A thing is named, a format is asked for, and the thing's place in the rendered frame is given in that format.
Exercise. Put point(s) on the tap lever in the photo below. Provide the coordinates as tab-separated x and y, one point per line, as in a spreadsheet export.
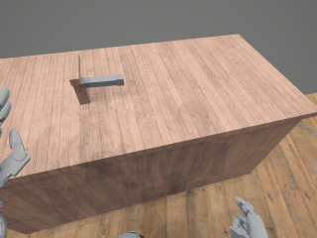
101	81

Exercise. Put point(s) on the counter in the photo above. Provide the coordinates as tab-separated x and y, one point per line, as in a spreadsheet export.
190	113

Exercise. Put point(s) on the robot left hand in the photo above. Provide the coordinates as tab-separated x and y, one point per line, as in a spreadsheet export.
13	163

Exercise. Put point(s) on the robot right hand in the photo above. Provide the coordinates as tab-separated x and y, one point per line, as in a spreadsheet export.
253	225

